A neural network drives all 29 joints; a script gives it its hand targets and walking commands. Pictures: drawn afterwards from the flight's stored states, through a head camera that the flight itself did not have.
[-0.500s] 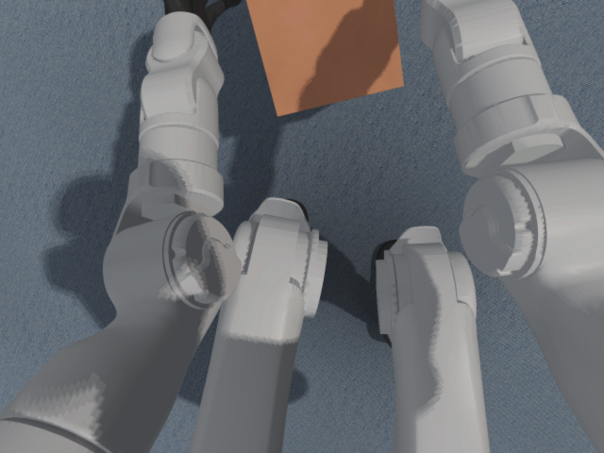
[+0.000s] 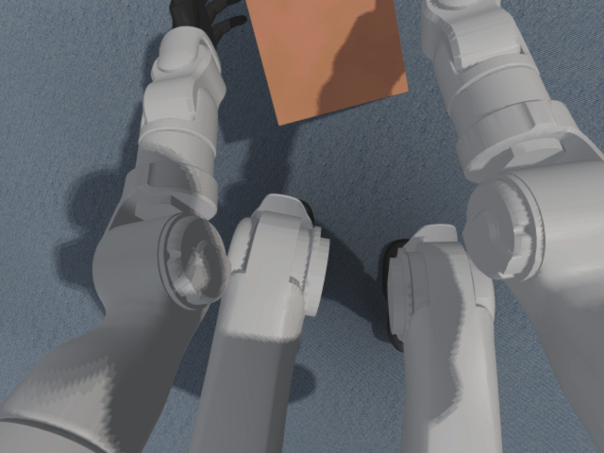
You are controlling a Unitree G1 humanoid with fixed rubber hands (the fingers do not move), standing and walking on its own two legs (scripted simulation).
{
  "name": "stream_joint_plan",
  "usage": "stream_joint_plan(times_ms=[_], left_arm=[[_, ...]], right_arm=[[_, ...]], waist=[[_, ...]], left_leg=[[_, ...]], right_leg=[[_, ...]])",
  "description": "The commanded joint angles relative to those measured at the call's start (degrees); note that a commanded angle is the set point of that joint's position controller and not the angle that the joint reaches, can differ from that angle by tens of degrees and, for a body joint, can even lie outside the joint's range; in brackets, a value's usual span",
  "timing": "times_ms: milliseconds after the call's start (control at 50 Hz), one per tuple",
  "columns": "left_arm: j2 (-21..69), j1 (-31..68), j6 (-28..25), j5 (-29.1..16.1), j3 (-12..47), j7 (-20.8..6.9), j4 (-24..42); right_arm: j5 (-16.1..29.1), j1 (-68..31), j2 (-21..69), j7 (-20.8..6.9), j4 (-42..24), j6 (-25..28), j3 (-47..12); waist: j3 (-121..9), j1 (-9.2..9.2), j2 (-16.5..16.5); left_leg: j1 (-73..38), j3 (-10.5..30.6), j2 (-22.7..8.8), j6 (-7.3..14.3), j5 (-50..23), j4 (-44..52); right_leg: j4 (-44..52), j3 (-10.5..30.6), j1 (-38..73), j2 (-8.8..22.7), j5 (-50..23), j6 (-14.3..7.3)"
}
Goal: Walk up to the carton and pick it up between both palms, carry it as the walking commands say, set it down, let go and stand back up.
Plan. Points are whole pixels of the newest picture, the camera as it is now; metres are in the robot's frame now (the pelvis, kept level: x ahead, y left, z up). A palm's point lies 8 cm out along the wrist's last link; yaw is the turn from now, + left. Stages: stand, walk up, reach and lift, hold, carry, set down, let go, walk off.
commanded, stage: set down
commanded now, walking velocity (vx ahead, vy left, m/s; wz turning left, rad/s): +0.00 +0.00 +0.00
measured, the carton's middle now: (322, 8) +0.53 +0.10 -0.31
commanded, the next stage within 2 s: none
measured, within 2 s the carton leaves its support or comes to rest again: neither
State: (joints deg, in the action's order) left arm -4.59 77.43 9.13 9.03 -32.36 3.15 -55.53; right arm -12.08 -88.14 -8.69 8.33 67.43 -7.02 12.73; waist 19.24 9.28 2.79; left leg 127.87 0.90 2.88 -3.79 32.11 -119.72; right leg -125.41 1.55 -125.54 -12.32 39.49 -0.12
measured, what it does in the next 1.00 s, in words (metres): stands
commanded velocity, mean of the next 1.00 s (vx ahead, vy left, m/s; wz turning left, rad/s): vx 0.00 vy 0.00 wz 0.00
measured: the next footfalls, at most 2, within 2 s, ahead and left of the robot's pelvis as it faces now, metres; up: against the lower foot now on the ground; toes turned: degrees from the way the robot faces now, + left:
none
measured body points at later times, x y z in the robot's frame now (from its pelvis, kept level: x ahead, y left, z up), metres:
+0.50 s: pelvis -0.01 +0.00 -0.01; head +0.37 +0.01 +0.24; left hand +0.49 +0.22 -0.20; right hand +0.56 -0.02 -0.20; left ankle +0.12 +0.13 -0.36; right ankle +0.07 -0.09 -0.36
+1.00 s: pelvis -0.01 +0.01 -0.01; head +0.37 +0.01 +0.23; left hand +0.49 +0.22 -0.21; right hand +0.56 -0.02 -0.21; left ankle +0.12 +0.13 -0.36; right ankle +0.07 -0.09 -0.36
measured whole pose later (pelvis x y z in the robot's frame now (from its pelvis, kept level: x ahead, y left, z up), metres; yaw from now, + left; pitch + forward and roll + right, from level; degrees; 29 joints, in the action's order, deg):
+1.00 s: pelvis -0.01 +0.01 -0.01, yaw +0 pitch +37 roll +4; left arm -6.7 82.0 2.6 6.8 -33.0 3.6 -65.0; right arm -6.7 -90.9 -13.5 4.7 70.8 -5.7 6.2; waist 22.5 9.7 0.9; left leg 127.6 -1.0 2.0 -2.5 30.6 -120.7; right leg -126.6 1.6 -125.9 -9.2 37.7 -0.1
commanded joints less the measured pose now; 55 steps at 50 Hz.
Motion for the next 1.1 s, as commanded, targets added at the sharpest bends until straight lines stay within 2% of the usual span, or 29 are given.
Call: stream_joint_plan(times_ms=[0,460,580,720,880,980,1080], left_arm=[[35.72,25.74,-2.36,-2.15,12.68,-9.37,3.36],[31.27,24.49,-2.74,-1.07,9.06,-9.03,0.98],[27.46,22.88,-3.19,-0.47,7.38,-8.27,0.39],[19.31,19.2,-4.37,0.1,4.21,-6.06,-1.09],[3.23,14.08,-6.69,-0.73,-0.14,-1.34,-3.79],[-7.24,11.68,-8.36,-3.89,0.18,1.54,-5.46],[-8.2,13.45,-9.4,-10.04,5.24,2.41,-3.85]], right_arm=[[1.72,-15.04,42.06,-11.0,2.34,0.27,-9.65],[0.28,-15.5,35.77,-11.31,2.8,0.32,-7.04],[0.32,-15.25,31.37,-10.67,2.74,0.63,-6.43],[1.3,-15.67,21.87,-8.91,1.82,1.28,-6.34],[3.91,-17.53,3.8,-5.35,-0.03,1.76,-6.58],[7.0,-17.67,-7.62,-3.32,-1.74,2.16,-8.57],[12.07,-21.18,-8.66,-2.94,-5.04,2.42,-13.95]], waist=[[-44.64,3.08,9.35],[-41.51,2.28,8.97],[-42.02,2.66,8.8],[-43.38,3.38,8.52],[-45.99,4.82,8.57],[-47.02,6.63,9.13],[-52.0,7.47,9.37]], left_leg=[[-22.84,-2.53,3.91,3.48,-24.83,3.14],[-21.52,-1.92,3.2,3.33,-22.47,3.01],[-21.45,-2.05,2.92,3.08,-22.44,2.96],[-21.85,-2.35,2.39,2.65,-22.46,3.21],[-22.45,-2.93,1.47,2.52,-22.26,4.21],[-22.67,-3.26,0.48,2.57,-22.19,4.73],[-25.9,-3.05,0.0,2.75,-24.63,4.82]], right_leg=[[13.06,3.83,15.36,1.21,-23.2,-1.25],[12.06,3.66,14.11,2.18,-20.29,-0.96],[11.81,3.61,15.06,2.57,-20.38,-0.7],[11.53,3.38,16.98,3.26,-20.39,-0.12],[11.0,2.97,19.55,4.78,-20.28,0.8],[10.92,3.35,21.01,6.09,-19.73,0.99],[10.83,3.41,23.44,6.64,-20.3,1.0]])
